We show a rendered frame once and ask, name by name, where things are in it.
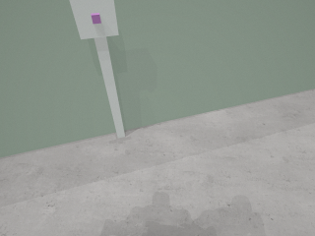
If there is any button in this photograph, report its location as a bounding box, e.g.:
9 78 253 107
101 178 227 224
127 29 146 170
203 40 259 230
91 13 101 24

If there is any panel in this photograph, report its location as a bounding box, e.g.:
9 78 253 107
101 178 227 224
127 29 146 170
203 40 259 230
69 0 125 139

